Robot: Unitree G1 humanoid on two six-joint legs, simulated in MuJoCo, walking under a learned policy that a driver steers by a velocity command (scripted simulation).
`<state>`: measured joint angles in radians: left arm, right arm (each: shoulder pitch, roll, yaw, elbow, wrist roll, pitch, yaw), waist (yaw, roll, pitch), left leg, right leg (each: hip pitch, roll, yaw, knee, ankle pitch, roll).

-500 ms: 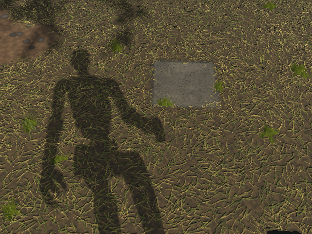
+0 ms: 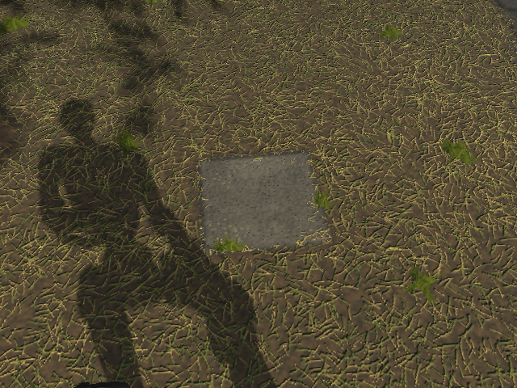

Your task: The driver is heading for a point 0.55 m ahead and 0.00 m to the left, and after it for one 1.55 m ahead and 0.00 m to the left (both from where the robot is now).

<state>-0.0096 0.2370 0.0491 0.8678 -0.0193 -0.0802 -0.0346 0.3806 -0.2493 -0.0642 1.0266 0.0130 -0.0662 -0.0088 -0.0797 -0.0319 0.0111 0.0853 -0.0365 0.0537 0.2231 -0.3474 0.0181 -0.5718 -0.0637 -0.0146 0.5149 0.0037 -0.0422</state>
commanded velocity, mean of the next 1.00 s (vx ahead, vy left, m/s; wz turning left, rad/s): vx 0.37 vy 0.00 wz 0.00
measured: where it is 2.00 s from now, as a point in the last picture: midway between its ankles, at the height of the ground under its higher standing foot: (252, 376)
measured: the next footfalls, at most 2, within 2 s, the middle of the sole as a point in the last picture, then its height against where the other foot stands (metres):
right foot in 0.04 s outside the picture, level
left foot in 0.58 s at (205, 374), level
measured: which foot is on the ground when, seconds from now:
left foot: down 0.00-0.04, up 0.06-0.56, down 0.58-1.00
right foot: up 0.00-0.02, down 0.04-0.60, up 0.62-0.96, down 0.98-1.00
